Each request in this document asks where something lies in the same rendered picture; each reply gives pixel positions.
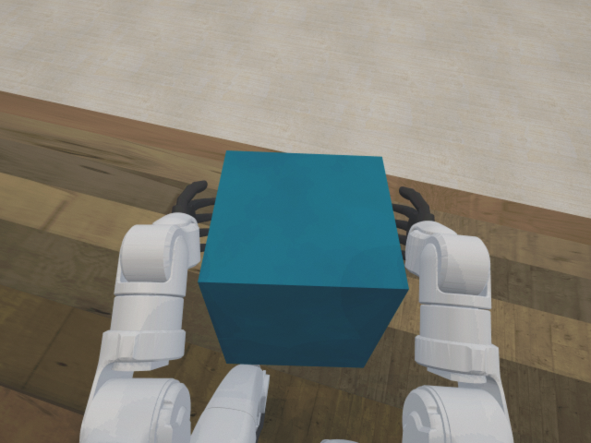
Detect robot left thigh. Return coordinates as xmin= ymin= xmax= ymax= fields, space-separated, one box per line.
xmin=190 ymin=365 xmax=270 ymax=443

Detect left robot upper arm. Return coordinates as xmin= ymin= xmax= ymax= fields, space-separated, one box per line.
xmin=81 ymin=378 xmax=191 ymax=443

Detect right robot upper arm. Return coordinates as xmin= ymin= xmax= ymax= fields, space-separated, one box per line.
xmin=402 ymin=385 xmax=513 ymax=443

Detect right robot hand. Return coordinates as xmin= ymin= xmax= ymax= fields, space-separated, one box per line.
xmin=392 ymin=186 xmax=435 ymax=260

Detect robot right forearm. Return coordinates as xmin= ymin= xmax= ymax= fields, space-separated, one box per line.
xmin=405 ymin=221 xmax=513 ymax=439

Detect carton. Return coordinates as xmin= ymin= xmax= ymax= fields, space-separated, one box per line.
xmin=198 ymin=150 xmax=409 ymax=368

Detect left robot hand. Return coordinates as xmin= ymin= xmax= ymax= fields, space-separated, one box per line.
xmin=172 ymin=180 xmax=216 ymax=252

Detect robot left forearm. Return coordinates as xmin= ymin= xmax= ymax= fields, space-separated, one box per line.
xmin=79 ymin=212 xmax=200 ymax=443

